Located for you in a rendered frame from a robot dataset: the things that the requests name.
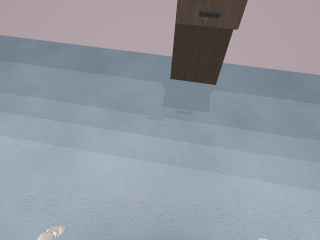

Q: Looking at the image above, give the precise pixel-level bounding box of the handle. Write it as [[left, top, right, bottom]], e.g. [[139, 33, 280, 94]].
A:
[[199, 10, 220, 19]]

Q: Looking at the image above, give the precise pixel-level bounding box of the left robot hand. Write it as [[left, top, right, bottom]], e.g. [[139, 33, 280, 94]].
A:
[[37, 225, 66, 240]]

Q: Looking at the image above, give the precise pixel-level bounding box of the cabinet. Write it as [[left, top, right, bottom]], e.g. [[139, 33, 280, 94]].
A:
[[170, 0, 233, 85]]

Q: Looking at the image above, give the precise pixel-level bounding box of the drawer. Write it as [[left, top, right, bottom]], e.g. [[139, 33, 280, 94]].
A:
[[176, 0, 248, 30]]

